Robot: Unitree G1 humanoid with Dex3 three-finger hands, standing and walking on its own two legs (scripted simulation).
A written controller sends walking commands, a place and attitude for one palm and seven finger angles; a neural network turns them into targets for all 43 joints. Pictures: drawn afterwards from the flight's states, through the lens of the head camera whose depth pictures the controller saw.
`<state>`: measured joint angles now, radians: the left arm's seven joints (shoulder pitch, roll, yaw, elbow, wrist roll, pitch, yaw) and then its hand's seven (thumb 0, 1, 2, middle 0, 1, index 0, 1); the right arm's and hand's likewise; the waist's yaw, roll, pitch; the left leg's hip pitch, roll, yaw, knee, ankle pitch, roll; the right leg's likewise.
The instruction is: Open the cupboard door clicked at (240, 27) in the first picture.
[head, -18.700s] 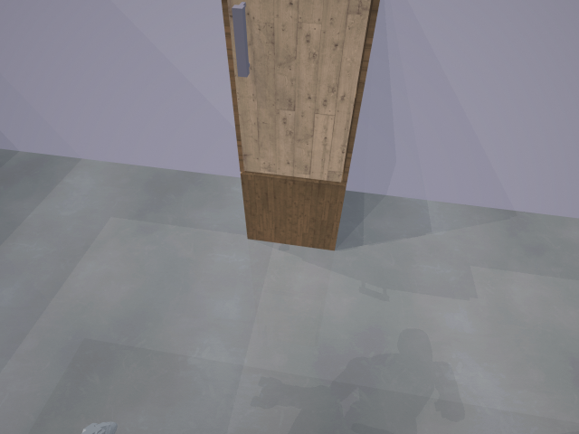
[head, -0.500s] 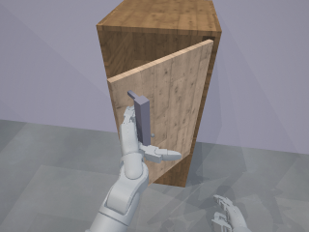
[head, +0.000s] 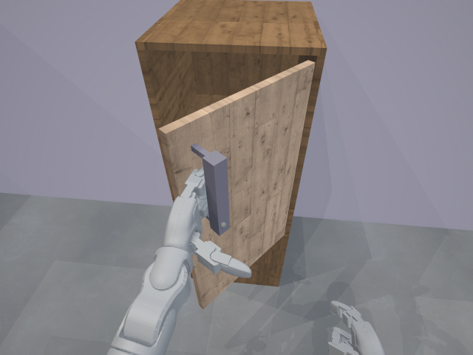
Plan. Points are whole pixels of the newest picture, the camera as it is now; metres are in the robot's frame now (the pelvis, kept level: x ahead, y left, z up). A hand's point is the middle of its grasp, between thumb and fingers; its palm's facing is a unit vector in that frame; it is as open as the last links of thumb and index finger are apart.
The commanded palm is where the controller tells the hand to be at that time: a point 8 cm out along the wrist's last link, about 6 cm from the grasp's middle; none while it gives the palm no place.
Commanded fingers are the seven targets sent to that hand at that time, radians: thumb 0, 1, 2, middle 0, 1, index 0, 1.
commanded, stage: slide the hand sideways off the handle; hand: left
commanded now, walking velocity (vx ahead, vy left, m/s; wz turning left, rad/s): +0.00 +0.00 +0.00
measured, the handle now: (209, 190) +0.35 +0.07 +0.13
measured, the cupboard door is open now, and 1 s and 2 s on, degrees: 50 50 50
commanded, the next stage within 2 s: draw the hand back to the body in 0.74 s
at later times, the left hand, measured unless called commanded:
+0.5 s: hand (186, 256) +0.23 +0.09 +0.12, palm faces -0.06 -1.00 -0.03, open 16.3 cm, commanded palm +0.19 +0.15 +0.13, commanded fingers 0.00 -0.50 0.30 -0.15 -0.30 -0.15 -0.30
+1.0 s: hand (157, 273) +0.20 +0.12 +0.12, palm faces -0.06 -1.00 -0.07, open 16.3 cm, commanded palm +0.17 +0.18 +0.13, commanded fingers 0.00 -0.50 0.30 -0.15 -0.30 -0.15 -0.30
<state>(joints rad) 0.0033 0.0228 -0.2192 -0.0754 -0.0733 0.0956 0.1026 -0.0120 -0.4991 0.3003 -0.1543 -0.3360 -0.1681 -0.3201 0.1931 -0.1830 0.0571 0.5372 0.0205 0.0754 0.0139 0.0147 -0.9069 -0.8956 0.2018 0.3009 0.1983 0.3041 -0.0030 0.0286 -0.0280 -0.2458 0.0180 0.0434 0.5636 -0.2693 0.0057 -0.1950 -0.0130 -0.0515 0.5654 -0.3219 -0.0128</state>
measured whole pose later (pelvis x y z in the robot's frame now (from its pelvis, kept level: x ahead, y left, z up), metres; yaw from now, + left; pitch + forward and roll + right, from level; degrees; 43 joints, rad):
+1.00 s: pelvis +0.01 -0.02 -0.01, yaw +2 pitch -1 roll +0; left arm 0.47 0.21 0.03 -0.44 -0.21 -0.02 -0.17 -0.01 -0.50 0.30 -0.16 -0.30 -0.16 -0.30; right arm 0.25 -0.22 0.05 0.52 0.04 -0.15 -0.05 0.02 -0.91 -0.90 0.20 0.30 0.20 0.30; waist 0.02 0.05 -0.05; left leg -0.32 0.04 0.00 0.65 -0.32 -0.02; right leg -0.24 0.00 -0.09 0.63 -0.37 -0.03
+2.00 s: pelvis +0.04 +0.00 +0.01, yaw +0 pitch -3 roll +0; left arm 0.49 0.33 0.30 -0.42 -0.06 -0.07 0.11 0.00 0.53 0.74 -0.20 -0.30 -0.20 -0.30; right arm 0.19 -0.22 0.02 0.63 0.00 -0.08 -0.07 0.02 -0.90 -0.90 0.20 0.30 0.20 0.30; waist 0.06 0.05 0.01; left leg -0.11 0.02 0.04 0.42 -0.26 0.01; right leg -0.04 -0.01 -0.05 0.37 -0.28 0.00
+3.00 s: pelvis -0.03 +0.02 +0.00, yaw -1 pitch +0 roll -1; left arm 0.57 0.44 0.41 -0.53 -0.06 -0.13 0.13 0.02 0.89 0.90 -0.22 -0.30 -0.22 -0.31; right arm 0.17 -0.23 -0.01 0.53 0.03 0.02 -0.08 0.01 -0.91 -0.90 0.20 0.30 0.20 0.30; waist 0.00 0.00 0.06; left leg -0.32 0.02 0.06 0.52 -0.19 0.03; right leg -0.26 -0.01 -0.03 0.47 -0.20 0.02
